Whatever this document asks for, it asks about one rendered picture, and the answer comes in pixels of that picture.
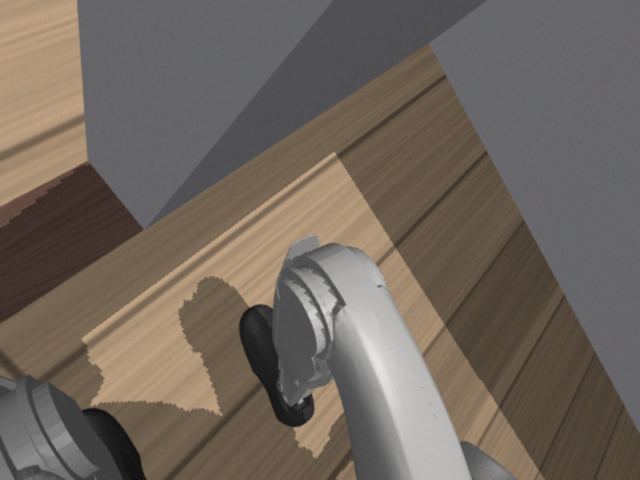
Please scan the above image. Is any right robot hand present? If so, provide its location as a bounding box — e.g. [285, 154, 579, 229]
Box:
[460, 441, 517, 480]

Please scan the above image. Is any right robot foot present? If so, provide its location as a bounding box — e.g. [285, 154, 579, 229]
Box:
[239, 304, 314, 427]

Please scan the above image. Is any left robot foot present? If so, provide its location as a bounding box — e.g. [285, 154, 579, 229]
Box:
[82, 408, 146, 480]

